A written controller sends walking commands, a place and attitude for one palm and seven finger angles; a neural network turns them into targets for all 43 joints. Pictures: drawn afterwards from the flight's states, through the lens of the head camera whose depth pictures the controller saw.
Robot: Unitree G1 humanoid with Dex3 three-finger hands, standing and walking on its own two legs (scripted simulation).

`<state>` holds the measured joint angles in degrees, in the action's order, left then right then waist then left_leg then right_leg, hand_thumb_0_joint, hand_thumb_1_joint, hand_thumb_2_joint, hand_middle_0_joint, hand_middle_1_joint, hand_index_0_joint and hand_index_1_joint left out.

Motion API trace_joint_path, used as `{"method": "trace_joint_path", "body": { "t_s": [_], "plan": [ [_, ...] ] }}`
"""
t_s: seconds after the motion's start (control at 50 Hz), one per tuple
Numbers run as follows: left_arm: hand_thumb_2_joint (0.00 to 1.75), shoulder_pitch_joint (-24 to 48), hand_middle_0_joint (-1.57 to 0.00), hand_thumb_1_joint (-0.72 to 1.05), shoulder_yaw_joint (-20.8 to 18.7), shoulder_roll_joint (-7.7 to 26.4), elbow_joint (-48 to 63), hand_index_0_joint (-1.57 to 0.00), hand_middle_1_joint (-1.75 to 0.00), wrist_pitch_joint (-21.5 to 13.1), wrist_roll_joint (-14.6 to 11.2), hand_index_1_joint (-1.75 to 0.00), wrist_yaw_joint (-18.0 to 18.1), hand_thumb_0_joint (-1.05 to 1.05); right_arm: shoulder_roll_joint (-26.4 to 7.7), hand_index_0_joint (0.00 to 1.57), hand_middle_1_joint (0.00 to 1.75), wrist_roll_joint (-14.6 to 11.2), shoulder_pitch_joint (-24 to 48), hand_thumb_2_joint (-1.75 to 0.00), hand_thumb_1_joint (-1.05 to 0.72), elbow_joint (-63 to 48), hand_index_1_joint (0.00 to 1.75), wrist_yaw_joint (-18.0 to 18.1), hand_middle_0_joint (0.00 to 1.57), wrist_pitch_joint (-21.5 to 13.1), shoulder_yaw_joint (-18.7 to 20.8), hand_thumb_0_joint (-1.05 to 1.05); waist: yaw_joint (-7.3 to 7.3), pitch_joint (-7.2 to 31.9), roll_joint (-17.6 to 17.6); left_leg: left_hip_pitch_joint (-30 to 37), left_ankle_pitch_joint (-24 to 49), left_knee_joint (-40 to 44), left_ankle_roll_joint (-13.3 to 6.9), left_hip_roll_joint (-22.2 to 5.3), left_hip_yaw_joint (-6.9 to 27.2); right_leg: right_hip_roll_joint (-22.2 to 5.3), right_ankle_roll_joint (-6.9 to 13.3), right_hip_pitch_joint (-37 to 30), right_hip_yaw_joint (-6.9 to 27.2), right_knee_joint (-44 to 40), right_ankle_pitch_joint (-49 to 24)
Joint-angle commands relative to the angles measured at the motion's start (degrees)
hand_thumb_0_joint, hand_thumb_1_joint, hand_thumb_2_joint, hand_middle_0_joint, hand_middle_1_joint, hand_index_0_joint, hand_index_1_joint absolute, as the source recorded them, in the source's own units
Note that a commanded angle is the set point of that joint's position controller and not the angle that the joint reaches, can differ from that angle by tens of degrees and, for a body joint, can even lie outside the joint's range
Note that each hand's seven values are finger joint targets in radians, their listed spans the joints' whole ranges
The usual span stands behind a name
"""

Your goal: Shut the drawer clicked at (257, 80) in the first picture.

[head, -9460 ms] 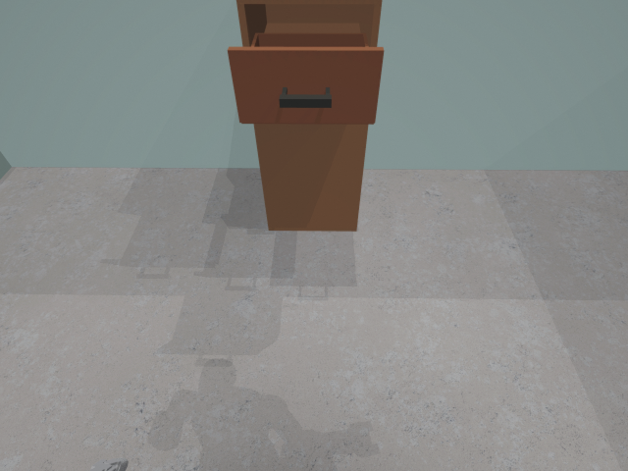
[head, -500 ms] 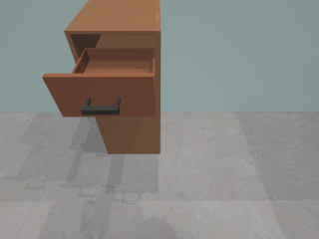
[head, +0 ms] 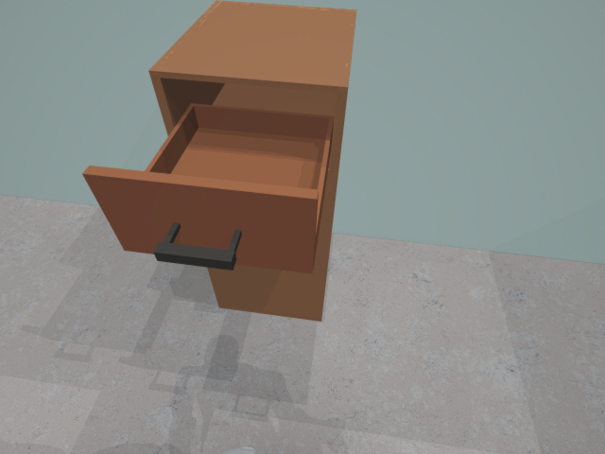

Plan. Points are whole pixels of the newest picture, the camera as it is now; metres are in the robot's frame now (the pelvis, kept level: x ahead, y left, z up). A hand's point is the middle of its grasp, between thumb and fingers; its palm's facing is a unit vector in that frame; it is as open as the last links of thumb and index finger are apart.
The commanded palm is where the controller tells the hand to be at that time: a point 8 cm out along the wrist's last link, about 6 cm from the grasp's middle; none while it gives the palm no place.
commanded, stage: come to a stop and stand still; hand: left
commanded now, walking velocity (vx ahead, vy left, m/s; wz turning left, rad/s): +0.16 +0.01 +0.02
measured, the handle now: (200, 244) +0.39 +0.21 +0.04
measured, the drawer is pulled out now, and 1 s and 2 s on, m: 0.30 0.30 0.30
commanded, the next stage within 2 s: look again from close up in 1.70 s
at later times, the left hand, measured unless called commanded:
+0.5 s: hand out of the picture +0.09 +0.18 -0.18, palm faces +0.03 -0.96 -0.26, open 7.3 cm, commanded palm none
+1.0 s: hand out of the picture -0.01 +0.20 -0.19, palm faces +0.11 -0.97 -0.21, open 7.3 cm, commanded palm none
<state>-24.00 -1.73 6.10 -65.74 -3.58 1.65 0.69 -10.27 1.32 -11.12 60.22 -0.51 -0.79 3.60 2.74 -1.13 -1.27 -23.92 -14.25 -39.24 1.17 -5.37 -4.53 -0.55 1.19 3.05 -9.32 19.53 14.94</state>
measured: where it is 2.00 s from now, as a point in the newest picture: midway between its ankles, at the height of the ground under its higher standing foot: outside the picture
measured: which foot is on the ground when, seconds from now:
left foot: up 0.00-0.04, down 0.06-0.52, up 0.54-0.96, down 0.98-1.00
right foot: down 0.00-0.08, up 0.10-0.48, down 0.50-0.98, up 1.00-1.00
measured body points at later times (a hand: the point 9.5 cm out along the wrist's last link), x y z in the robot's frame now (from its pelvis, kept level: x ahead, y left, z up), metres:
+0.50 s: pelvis +0.04 -0.02 -0.01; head +0.06 -0.02 +0.44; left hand +0.09 +0.23 -0.16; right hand +0.09 -0.25 -0.17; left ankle +0.08 +0.12 -0.74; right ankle +0.05 -0.14 -0.74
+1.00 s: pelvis +0.00 +0.01 -0.01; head +0.00 +0.02 +0.44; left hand -0.01 +0.25 -0.17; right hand +0.04 -0.24 -0.16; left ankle -0.03 +0.13 -0.75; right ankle +0.05 -0.14 -0.74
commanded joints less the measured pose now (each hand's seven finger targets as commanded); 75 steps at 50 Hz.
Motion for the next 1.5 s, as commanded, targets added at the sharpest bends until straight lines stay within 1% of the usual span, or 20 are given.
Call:
{"method": "trace_joint_path", "body": {
  "t_s": [0.0,0.02,0.06,0.08,0.16,0.34,0.44,0.48,0.5,0.7,0.84,0.9,0.92,0.96,0.98,1.08,1.22,1.3,1.36,1.48],
  "plan": [
    [0.9,-2.18,-0.2,0.9,-1.55,8.73,1.23,-0.2,-0.3,-0.13,-0.49,-0.3,0.71,0.0,-0.55,0.2,0.3,-0.04,-3.78,-0.9,-0.9,-1.27,0.3,0.12,0.2,-2.26,-0.76,0.0,-2.74,-2.17,6.51,11.72,4.67,12.09,-0.72,2.94,-2.74,-12.65,4.81,6.1,7.77,1.85,-17.38],
    [0.9,-2.78,-0.2,0.9,-1.21,7.47,1.35,-0.2,-0.3,0.11,-0.51,-0.3,0.61,0.0,-2.96,0.2,0.3,0.06,-8.55,-0.9,-0.9,0.18,0.3,0.5,0.2,-2.72,-0.19,0.0,-4.5,0.5,1.3,20.91,8.04,14.99,-1.71,0.98,-0.34,-9.91,3.0,10.2,5.91,10.85,-15.72],
    [0.9,-1.96,-0.2,0.9,-0.12,4.06,3.22,-0.2,-0.3,0.08,-1.04,-0.3,0.47,0.0,-10.71,0.2,0.3,0.0,-17.95,-0.9,-0.9,2.14,0.3,1.71,0.2,-2.55,1.06,0.0,-7.2,7.12,-14.58,34.15,31.69,19.44,-12.41,-19.43,21.49,-1.21,-1.34,26.72,1.08,35.72,19.88],
    [0.9,-0.63,-0.2,0.9,-0.33,4.92,3.42,-0.2,-0.3,0.54,-0.75,-0.3,1.09,0.0,-9.61,0.2,0.3,-0.11,-15.71,-0.9,-0.9,1.79,0.3,2.1,0.2,-1.76,0.44,0.0,-6.12,4.65,-7.65,28.3,35.81,18.96,-14.14,-20.39,18.38,-3.49,-0.84,25.67,5.42,39.31,21.02],
    [0.9,-2.58,-0.2,0.9,0.33,2.94,0.01,-0.2,-0.3,3.27,-1.11,-0.3,1.4,0.0,-4.3,0.2,0.3,-0.49,-2.46,-0.9,-0.9,-0.5,0.3,3.42,0.2,-1.65,-1.93,0.0,-1.35,-1.83,-3.97,11.81,43.02,21.79,-9.89,-13.61,8.19,-5.94,-3.45,15.37,8.35,32.38,10.77],
    [0.9,3.29,-0.2,0.9,-1.62,5.73,5.8,-0.2,-0.3,6.49,-0.26,-0.3,1.14,0.0,-7.2,0.2,0.3,0.1,-0.26,-0.9,-0.9,-2.34,0.3,3.29,0.2,0.81,0.63,0.0,-2.02,-1.55,-7.92,9.21,23.28,22.7,-10.79,-12.71,7.65,-3.26,-3.41,17.51,7.43,30.84,8.39],
    [0.9,2.08,-0.2,0.9,-1.12,6.48,6.11,-0.2,-0.3,4.11,-0.46,-0.3,1.36,0.0,-6.49,0.2,0.3,-0.27,-1.3,-0.9,-0.9,-1.77,0.3,2.3,0.2,1.01,0.82,0.0,-0.69,2.91,-6.12,11.12,15.6,15.72,-6.57,-7.51,5.8,-2.48,-3.31,7.26,5.35,6.89,-3.56],
    [0.9,4.57,-0.2,0.9,-1.5,13.09,6.79,-0.2,-0.3,2.57,0.13,-0.3,1.8,0.0,-1.04,0.2,0.3,-1.35,-3.84,-0.9,-0.9,-2.36,0.3,1.61,0.2,1.21,-0.1,0.0,-2.63,3.16,11.72,5.61,-4.62,8.17,-0.15,1.1,0.24,-15.02,0.52,5.18,20.2,-1.63,-18.07],
    [0.9,6.06,-0.2,0.9,-1.83,15.36,7.82,-0.2,-0.3,2.6,-0.19,-0.3,1.57,0.0,-1.45,0.2,0.3,-1.12,-2.97,-0.9,-0.9,-3.04,0.3,1.38,0.2,1.93,-0.13,0.0,-1.99,1.44,12.93,6.13,-12.27,4.63,0.64,2.73,0.51,-20.43,4.92,10.01,22.39,-3.96,-20.26],
    [0.9,6.73,-0.2,0.9,-3.19,14.09,8.85,-0.2,-0.3,2.89,-0.23,-0.3,2.19,0.0,-4.09,0.2,0.3,-0.31,-4.17,-0.9,-0.9,-1.97,0.3,0.69,0.2,3.43,0.62,0.0,0.01,0.26,11.02,-2.07,-8.42,-14.2,2.0,3.44,4.8,-18.01,7.57,3.55,18.55,-2.68,-18.49],
    [0.9,6.31,-0.2,0.9,-3.73,14.68,8.67,-0.2,-0.3,3.43,0.41,-0.3,1.79,0.0,-2.93,0.2,0.3,-0.53,-3.54,-0.9,-0.9,-2.76,0.3,0.57,0.2,2.41,0.04,0.0,1.03,1.2,13.7,5.03,-11.01,0.24,1.37,4.05,2.36,-17.05,7.68,5.59,20.46,-5.22,-4.22],
    [0.9,9.73,-0.2,0.9,-3.35,13.57,8.21,-0.2,-0.3,3.87,-0.3,-0.3,1.59,0.0,-1.4,0.2,0.3,-0.6,-11.06,-0.9,-0.9,0.13,0.3,1.0,0.2,1.22,-0.59,0.0,-2.98,2.64,11.12,19.71,-1.0,16.75,0.59,5.21,0.67,-12.53,3.57,14.23,16.52,-2.47,5.85],
    [0.9,10.26,-0.2,0.9,-2.61,11.79,8.37,-0.2,-0.3,4.07,-0.62,-0.3,1.32,0.0,-2.36,0.2,0.3,-0.63,-12.51,-0.9,-0.9,0.99,0.3,1.27,0.2,0.7,-0.51,0.0,-3.64,2.33,6.21,24.6,-0.28,20.06,0.38,3.3,2.37,-9.23,1.23,18.9,13.61,0.97,9.54],
    [0.9,10.27,-0.2,0.9,-1.26,6.47,9.09,-0.2,-0.3,4.41,-1.01,-0.3,0.83,0.0,-8.8,0.2,0.3,0.15,-11.51,-0.9,-0.9,-0.22,0.3,1.92,0.2,0.3,0.41,0.0,-4.29,-2.95,-13.36,14.93,-17.27,31.8,-5.35,-11.9,21.11,-1.95,-2.72,23.82,5.22,15.38,10.93],
    [0.9,11.75,-0.2,0.9,-1.31,6.99,9.1,-0.2,-0.3,4.35,-0.66,-0.3,0.65,0.0,-9.19,0.2,0.3,0.45,-8.84,-0.9,-0.9,-1.29,0.3,2.02,0.2,0.54,0.17,0.0,-3.96,-6.8,-10.33,7.73,-22.09,34.55,-8.07,-14.3,23.93,-2.27,-2.48,22.5,6.79,20.71,10.06],
    [0.9,7.79,-0.2,0.9,-1.22,6.68,4.98,-0.2,-0.3,4.21,-0.15,-0.3,-0.5,0.0,-5.72,0.2,0.3,0.15,-6.85,-0.9,-0.9,-0.42,0.3,2.89,0.2,-0.56,-0.98,0.0,-2.5,-9.08,-6.51,11.65,-4.97,31.64,-7.87,-8.84,14.8,-2.93,-2.96,25.37,8.54,30.54,4.24],
    [0.9,8.76,-0.2,0.9,-0.51,5.82,4.85,-0.2,-0.3,3.66,-1.15,-0.3,0.08,0.0,-5.37,0.2,0.3,0.14,-10.07,-0.9,-0.9,2.6,0.3,3.66,0.2,-0.58,-0.75,0.0,-3.53,-2.93,-7.0,18.58,26.73,21.6,-8.74,-8.88,11.31,-2.3,-3.37,15.95,6.36,12.9,4.3],
    [0.9,2.15,-0.2,0.9,-0.7,9.11,1.43,-0.2,-0.3,2.08,-1.06,-0.3,0.96,0.0,-0.68,0.2,0.3,-1.13,-11.43,-0.9,-0.9,3.14,0.3,3.18,0.2,-0.79,-1.43,0.0,-2.27,2.77,4.89,9.7,6.18,13.81,-1.41,-0.45,4.18,-9.96,-0.48,-1.49,14.33,1.4,-23.93],
    [0.9,4.66,-0.2,0.9,-0.3,9.04,1.28,-0.2,-0.3,1.88,-1.42,-0.3,1.24,0.0,0.76,0.2,0.3,-0.65,-12.29,-0.9,-0.9,4.6,0.3,2.99,0.2,0.09,-1.83,0.0,-3.32,0.1,10.54,12.46,0.93,16.3,-0.1,0.98,3.32,-10.18,2.22,3.84,13.6,1.76,-23.02],
    [0.9,5.53,-0.2,0.9,0.38,7.1,1.47,-0.2,-0.3,2.2,-1.58,-0.3,1.63,0.0,0.03,0.2,0.3,-0.61,-12.71,-0.9,-0.9,6.28,0.3,3.29,0.2,-0.43,-2.34,0.0,-2.74,-1.16,2.48,15.04,12.59,19.33,-0.72,-1.26,4.78,-6.67,0.55,3.77,10.25,2.82,-22.78]
  ]
}}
